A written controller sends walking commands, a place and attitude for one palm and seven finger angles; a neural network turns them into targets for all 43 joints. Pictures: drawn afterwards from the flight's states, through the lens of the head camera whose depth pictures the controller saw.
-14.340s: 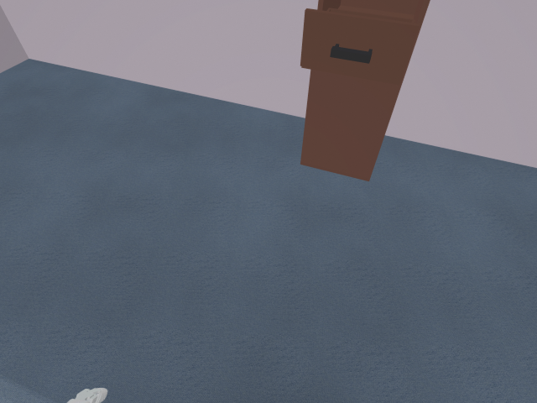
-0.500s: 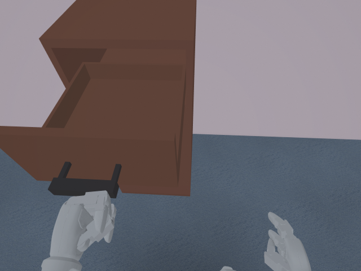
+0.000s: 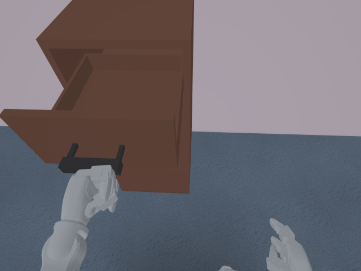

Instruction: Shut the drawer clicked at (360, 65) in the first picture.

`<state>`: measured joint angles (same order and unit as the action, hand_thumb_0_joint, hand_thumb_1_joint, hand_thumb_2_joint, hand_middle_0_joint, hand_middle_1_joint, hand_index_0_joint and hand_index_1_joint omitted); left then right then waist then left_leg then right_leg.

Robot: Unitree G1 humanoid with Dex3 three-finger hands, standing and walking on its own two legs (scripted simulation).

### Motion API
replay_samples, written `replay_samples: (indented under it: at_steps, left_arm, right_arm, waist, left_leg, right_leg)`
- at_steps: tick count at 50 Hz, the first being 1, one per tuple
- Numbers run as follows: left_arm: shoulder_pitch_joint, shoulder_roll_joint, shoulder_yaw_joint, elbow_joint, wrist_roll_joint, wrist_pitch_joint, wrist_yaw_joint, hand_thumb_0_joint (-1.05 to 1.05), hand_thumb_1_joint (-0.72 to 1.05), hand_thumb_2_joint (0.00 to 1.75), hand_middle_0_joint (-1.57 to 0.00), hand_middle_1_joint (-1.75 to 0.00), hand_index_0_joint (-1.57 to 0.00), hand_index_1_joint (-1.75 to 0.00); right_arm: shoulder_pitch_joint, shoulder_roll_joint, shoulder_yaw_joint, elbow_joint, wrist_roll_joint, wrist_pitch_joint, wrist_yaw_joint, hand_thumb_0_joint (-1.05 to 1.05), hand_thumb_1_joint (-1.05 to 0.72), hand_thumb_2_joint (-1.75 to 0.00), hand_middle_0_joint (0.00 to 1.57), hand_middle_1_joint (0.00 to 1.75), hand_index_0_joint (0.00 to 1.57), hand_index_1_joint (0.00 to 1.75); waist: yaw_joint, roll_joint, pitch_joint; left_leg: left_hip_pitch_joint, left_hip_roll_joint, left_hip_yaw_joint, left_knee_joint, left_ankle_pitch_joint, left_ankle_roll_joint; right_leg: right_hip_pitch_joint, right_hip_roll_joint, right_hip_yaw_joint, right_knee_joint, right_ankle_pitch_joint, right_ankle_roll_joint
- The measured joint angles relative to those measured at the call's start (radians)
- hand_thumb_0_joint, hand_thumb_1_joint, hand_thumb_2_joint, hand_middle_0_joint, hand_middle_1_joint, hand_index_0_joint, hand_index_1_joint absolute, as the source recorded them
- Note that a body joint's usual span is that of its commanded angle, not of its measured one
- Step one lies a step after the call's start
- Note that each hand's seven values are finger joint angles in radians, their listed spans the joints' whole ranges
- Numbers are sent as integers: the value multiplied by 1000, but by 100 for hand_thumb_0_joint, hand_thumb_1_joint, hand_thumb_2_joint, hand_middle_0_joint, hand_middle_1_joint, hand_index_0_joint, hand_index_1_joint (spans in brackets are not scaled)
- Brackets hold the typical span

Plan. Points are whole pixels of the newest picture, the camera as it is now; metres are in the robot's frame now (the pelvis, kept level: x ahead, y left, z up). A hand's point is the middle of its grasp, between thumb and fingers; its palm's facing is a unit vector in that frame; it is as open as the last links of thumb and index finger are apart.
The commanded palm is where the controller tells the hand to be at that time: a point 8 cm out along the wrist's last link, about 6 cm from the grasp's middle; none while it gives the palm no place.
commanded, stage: push the drawer shut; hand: left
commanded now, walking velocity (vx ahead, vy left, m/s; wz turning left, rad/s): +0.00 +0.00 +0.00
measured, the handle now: (94, 157) +0.33 +0.21 +0.08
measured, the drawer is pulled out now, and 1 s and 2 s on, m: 0.24 0.12 0.01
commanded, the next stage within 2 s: none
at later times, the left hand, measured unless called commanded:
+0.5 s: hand (119, 169) +0.30 +0.15 +0.08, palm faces -0.02 -1.00 -0.06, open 3.1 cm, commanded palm +0.29 +0.21 +0.08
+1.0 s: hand (125, 142) +0.37 +0.15 +0.08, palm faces -0.02 -1.00 -0.05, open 3.1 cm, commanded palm +0.36 +0.21 +0.08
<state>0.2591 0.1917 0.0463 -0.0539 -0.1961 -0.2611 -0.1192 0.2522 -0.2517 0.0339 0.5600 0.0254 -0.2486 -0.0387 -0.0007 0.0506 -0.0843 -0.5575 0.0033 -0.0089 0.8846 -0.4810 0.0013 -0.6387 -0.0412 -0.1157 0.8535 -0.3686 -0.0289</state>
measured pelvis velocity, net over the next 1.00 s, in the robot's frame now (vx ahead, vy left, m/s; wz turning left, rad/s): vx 0.00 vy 0.00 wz -0.03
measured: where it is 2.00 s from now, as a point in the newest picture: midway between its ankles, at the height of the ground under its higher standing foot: outside the picture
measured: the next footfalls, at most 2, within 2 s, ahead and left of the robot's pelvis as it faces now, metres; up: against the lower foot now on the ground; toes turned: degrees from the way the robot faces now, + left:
none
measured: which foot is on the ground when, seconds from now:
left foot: down 0.00-1.00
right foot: down 0.00-1.00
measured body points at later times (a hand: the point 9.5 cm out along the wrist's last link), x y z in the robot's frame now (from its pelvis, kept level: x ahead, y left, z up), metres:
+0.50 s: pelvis +0.00 +0.00 +0.01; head +0.05 -0.01 +0.45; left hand +0.30 +0.20 +0.08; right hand +0.16 -0.23 -0.09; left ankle -0.02 +0.12 -0.70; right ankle +0.04 -0.10 -0.70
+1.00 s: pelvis +0.00 +0.00 +0.01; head +0.06 -0.01 +0.46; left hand +0.37 +0.20 +0.08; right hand +0.11 -0.25 -0.10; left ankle -0.02 +0.12 -0.70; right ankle +0.04 -0.10 -0.70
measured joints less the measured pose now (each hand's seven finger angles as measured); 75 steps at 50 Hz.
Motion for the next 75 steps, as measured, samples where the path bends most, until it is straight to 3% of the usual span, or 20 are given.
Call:
replay_samples:
  at_steps: [33,54,75]
  left_arm:
    - [-341,-1,49,339,14,-24,9,0,81,91,-140,-160,-140,-160]
    - [-605,43,137,646,17,-70,-18,0,81,89,-140,-160,-140,-160]
    - [-867,91,209,943,60,-125,-11,-1,83,91,-140,-160,-140,-160]
  right_arm:
    - [-14,3,-6,52,-1,68,12,2,-91,-90,20,30,20,30]
    - [37,-7,-12,75,-1,133,16,1,-91,-90,20,30,20,30]
    - [64,-5,-12,94,-15,187,27,1,-91,-90,20,30,20,30]
  waist:
    - [-9,-13,21]
    - [-44,-24,23]
    - [-78,-30,14]
  left_leg:
    - [41,-3,18,-72,34,2]
    - [17,5,35,-86,46,1]
    - [-63,9,40,-52,41,4]
  right_leg:
    - [29,2,18,-57,31,3]
    - [-3,13,35,-72,50,0]
    - [-81,16,40,-49,55,0]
